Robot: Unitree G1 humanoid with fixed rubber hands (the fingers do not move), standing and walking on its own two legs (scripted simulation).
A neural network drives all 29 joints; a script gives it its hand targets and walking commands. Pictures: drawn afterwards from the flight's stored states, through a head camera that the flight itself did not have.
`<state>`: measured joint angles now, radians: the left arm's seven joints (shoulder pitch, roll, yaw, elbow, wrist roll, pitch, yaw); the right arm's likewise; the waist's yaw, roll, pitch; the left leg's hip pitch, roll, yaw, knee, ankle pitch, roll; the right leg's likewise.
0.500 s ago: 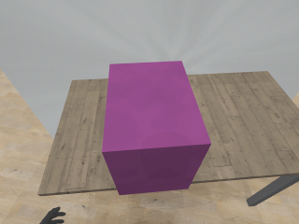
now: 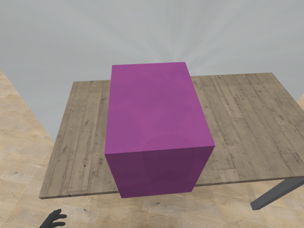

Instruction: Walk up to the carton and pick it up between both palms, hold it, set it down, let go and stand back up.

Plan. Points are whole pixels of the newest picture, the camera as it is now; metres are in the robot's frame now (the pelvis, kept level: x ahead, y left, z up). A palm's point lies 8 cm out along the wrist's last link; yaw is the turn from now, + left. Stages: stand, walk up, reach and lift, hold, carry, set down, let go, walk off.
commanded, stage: walk up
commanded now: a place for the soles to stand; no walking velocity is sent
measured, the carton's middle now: (153, 130) +0.39 +0.01 +0.01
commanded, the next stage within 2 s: none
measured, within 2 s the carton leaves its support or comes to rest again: neither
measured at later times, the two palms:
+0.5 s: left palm out of the picture +0.07 +0.31 -0.11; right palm out of the picture +0.02 -0.31 -0.10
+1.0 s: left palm out of the picture +0.03 +0.29 -0.11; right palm out of the picture +0.01 -0.33 -0.09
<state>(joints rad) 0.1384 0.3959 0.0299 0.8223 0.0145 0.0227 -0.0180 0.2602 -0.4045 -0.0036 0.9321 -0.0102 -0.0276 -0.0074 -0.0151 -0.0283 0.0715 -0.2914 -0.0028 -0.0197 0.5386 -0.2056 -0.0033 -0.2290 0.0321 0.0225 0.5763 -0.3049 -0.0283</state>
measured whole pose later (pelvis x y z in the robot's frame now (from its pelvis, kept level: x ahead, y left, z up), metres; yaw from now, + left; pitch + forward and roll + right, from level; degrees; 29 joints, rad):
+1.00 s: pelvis -0.05 -0.01 +0.00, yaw +1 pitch -3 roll +1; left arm 0.21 0.40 0.06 0.82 0.01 0.05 -0.02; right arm 0.26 -0.40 0.00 0.92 -0.01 -0.05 -0.03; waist -0.01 -0.05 0.09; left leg -0.27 -0.02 -0.03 0.55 -0.23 0.02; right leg -0.23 0.03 0.03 0.60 -0.38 -0.02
